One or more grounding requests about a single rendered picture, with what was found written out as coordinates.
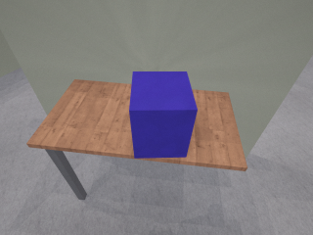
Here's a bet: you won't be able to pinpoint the carton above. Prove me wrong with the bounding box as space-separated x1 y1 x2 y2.
129 71 198 159

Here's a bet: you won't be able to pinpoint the table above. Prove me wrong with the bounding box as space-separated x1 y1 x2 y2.
26 79 247 200

